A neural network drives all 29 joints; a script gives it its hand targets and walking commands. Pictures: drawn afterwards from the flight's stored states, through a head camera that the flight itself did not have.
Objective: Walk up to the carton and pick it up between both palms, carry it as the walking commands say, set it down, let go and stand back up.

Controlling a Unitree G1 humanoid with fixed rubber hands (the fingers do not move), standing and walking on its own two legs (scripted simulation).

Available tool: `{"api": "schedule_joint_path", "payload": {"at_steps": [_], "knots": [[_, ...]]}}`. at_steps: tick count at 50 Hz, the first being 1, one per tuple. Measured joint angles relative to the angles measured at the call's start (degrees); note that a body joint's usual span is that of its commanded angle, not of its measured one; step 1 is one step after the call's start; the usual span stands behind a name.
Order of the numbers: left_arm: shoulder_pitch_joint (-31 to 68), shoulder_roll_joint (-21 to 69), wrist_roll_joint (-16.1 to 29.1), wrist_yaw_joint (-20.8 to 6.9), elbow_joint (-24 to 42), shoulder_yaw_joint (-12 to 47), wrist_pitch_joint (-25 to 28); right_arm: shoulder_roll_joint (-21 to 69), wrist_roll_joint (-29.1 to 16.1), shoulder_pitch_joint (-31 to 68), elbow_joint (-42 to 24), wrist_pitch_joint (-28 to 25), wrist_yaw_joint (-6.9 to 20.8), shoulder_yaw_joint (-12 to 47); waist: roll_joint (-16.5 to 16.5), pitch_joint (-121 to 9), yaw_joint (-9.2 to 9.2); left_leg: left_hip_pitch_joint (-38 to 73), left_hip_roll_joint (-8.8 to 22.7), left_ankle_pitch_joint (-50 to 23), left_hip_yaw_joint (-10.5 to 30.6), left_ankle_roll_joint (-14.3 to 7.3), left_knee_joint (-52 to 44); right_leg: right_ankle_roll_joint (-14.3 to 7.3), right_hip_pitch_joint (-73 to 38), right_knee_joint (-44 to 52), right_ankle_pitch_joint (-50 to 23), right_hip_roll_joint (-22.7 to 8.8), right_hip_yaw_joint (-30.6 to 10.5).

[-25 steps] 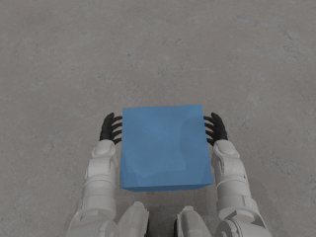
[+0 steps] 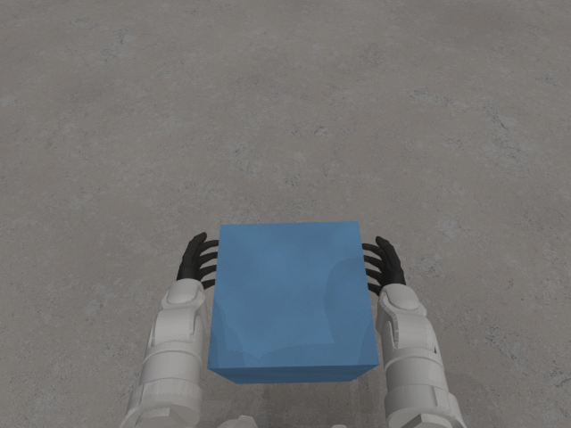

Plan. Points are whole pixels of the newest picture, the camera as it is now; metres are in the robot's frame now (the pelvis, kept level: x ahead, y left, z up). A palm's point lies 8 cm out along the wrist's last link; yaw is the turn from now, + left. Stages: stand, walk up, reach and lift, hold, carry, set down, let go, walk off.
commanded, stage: reach and lift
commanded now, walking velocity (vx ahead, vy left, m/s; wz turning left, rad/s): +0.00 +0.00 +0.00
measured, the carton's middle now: (291, 310) +0.31 +0.02 -0.11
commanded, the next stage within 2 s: none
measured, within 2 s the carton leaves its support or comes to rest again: neither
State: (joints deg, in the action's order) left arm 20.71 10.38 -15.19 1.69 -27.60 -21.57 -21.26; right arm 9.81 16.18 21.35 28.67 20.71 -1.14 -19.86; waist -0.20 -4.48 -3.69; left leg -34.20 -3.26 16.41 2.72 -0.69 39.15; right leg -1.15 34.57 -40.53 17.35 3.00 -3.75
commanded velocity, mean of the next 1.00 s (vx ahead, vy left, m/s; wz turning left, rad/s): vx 0.00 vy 0.00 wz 0.00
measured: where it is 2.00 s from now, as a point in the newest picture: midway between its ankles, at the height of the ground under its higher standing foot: outside the picture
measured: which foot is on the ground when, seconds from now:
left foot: down 0.00-1.00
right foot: down 0.00-1.00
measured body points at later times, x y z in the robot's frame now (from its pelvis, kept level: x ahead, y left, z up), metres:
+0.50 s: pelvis +0.00 -0.01 +0.02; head -0.01 -0.01 +0.47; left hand +0.30 +0.17 +0.04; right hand +0.33 -0.13 +0.04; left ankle +0.02 +0.11 -0.72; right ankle +0.02 -0.11 -0.72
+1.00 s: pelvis +0.00 -0.01 +0.03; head -0.05 -0.01 +0.47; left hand +0.30 +0.16 +0.07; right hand +0.32 -0.14 +0.07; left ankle +0.02 +0.11 -0.72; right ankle +0.02 -0.11 -0.72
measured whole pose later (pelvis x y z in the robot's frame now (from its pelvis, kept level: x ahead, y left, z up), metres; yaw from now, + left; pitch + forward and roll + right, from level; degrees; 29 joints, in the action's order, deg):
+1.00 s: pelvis +0.00 -0.01 +0.03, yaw +0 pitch -8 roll +0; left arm 21.0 10.4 -18.0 0.8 -19.8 -18.4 -41.5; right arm 10.0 17.0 19.8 19.8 40.1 -0.8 -17.2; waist -0.2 1.0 -3.5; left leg -5.5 -2.1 11.8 4.0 -0.1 24.9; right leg -1.9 5.6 -25.7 12.5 3.3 -3.4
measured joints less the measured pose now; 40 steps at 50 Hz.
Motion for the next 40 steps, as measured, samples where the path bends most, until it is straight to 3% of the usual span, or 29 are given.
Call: {"api": "schedule_joint_path", "payload": {"at_steps": [26, 40], "knots": [[-0.9, -0.3, -1.7, -0.7, 4.4, 2.3, -12.0, 0.0, -0.1, -2.2, -4.9, 11.3, -0.5, 2.8, -0.2, 3.6, -0.99, 21.4, 0.8, -3.8, 0.7, 0.5, -11.7, -0.6, -21.3, 11.4, -3.7, 0.1, 0.0], [0.3, 0.1, -2.0, -0.6, 7.5, 2.6, -18.3, 0.2, 0.2, -1.5, -8.1, 17.1, 0.1, 2.6, -0.2, 5.2, -0.97, 26.7, 0.9, -4.6, 1.2, 0.6, -13.7, -0.8, -26.7, 13.5, -4.5, 0.2, 0.3]]}}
